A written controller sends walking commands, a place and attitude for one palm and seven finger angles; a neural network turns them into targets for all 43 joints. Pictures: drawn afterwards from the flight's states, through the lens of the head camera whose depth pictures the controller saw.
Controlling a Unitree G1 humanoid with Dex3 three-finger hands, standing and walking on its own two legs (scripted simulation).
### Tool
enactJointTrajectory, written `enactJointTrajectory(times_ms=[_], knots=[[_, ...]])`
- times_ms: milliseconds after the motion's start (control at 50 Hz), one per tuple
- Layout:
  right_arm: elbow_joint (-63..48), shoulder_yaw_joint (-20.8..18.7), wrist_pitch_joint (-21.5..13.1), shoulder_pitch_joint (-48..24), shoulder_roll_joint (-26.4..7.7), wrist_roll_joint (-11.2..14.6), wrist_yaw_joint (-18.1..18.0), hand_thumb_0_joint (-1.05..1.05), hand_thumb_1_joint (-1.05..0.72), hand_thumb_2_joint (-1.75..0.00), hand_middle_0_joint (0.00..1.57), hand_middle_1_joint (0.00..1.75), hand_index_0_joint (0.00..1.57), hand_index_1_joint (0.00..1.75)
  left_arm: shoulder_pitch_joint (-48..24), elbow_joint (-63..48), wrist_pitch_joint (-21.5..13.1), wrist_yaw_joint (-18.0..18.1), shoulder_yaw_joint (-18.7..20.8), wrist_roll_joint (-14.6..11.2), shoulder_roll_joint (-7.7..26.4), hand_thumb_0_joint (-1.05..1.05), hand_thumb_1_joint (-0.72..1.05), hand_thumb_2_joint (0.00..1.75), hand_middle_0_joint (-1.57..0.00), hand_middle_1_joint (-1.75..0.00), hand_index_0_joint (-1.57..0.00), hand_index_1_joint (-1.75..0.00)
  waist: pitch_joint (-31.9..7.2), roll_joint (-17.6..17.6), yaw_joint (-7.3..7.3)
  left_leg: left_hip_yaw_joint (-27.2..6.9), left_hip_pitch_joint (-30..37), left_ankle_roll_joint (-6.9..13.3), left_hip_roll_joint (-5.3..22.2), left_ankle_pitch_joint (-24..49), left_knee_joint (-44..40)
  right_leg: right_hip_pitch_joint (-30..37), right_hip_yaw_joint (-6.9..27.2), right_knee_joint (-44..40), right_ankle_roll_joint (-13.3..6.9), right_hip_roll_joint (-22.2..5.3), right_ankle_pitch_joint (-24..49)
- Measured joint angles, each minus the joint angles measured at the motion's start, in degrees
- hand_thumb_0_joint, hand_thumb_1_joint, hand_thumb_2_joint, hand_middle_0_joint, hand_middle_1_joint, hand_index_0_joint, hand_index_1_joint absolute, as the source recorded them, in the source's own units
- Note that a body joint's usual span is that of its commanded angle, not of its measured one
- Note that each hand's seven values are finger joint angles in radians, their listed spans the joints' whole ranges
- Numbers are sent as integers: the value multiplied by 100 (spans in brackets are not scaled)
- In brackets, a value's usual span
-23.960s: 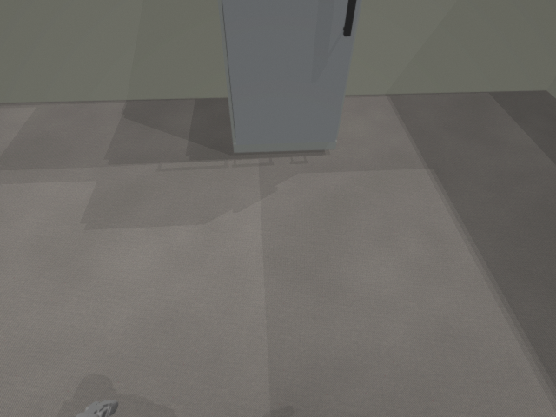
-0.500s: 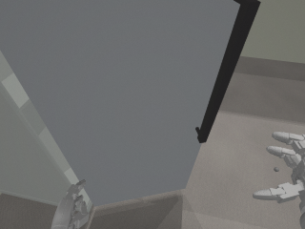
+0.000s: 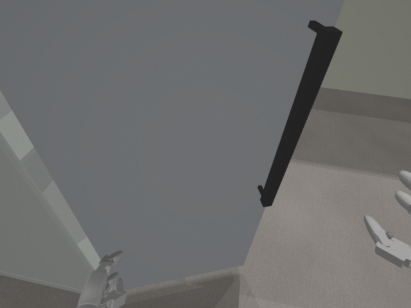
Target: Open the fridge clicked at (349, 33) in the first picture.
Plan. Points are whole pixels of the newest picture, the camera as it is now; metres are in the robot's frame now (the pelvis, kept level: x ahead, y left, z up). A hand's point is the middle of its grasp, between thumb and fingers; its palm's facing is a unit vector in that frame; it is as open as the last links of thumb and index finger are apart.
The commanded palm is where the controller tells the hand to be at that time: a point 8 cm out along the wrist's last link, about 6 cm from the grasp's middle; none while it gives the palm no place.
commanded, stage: draw the hand back to the body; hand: right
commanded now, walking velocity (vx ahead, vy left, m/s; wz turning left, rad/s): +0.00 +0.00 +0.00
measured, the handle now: (284, 135) +0.44 -0.18 +0.13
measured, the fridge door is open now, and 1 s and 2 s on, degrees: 67 67 67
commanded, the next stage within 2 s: step back with the hand held close in 0.48 s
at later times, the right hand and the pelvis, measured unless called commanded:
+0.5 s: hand (393, 241) +0.18 -0.26 +0.15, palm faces +0.48 +0.79 -0.37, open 7.4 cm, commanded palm +0.13 -0.29 +0.17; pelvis -0.01 +0.01 +0.00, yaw +0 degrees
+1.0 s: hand (401, 251) +0.17 -0.27 +0.15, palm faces +0.34 +0.80 -0.50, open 7.4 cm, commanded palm +0.11 -0.31 +0.18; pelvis -0.04 -0.01 +0.00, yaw +1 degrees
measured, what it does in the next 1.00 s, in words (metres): stands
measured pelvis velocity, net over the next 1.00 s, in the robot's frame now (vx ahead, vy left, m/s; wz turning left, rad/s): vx -0.04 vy -0.01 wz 0.02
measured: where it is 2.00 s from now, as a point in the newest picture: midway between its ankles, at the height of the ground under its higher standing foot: outside the picture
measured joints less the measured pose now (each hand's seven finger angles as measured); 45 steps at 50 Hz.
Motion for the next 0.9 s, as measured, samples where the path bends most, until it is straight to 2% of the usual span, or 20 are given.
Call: enactJointTrajectory(times_ms=[160, 260, 640, 740, 820, 900], knots=[[-320, -189, -75, 165, -59, 28, 9, 1, -69, -80, 21, 42, 22, 42, -22, -2, 63, -2, 83, 7, 57, 1, 90, 90, -21, -30, -20, -30, 18, -30, -35, 16, 86, 32, -39, 33, -79, 77, 17, -62, 30, -36, 28], [-246, -195, -78, 133, -12, 34, 9, 1, -81, -86, 21, 35, 21, 36, -46, 13, 107, 29, 98, 3, 60, 1, 90, 90, -21, -30, -20, -30, 61, -31, -52, 41, 93, 56, -59, 48, -78, 81, 43, -70, 50, -54, 58], [-248, -138, -92, 57, 43, 18, 24, 2, -89, -90, 21, 30, 21, 31, -34, 44, 65, 75, 57, 16, 18, 1, 90, 90, -21, -30, -20, -30, 150, -48, -34, 56, 165, 96, -112, 136, -172, 142, 61, -143, 85, -103, 143], [-403, -330, -454, 28, -30, -79, -25, 2, -89, -90, 20, 30, 21, 30, -208, -149, 366, 32, 37, 15, 43, 1, 90, 90, -21, -30, -21, -30, 120, -28, 137, 54, -218, 71, -152, 239, -153, -311, 62, 46, 63, -148, 139], [-606, -275, -492, 381, -90, -103, -11, 1, -89, -90, 20, 30, 21, 30, -265, -394, 583, 48, 106, -2, 41, 1, 90, 90, -21, -30, -21, -30, 136, 46, 279, -53, -518, 6, -91, 292, -68, -519, -50, 4, 1, -97, 224], [-801, -264, -507, 685, -257, -100, 3, 1, -89, -90, 21, 30, 21, 30, -245, -551, 711, 95, 161, -25, 25, 1, 90, 90, -21, -30, -20, -30, 183, 149, 352, -127, -739, -53, -22, 327, 38, -666, -129, -14, -63, -33, 303]])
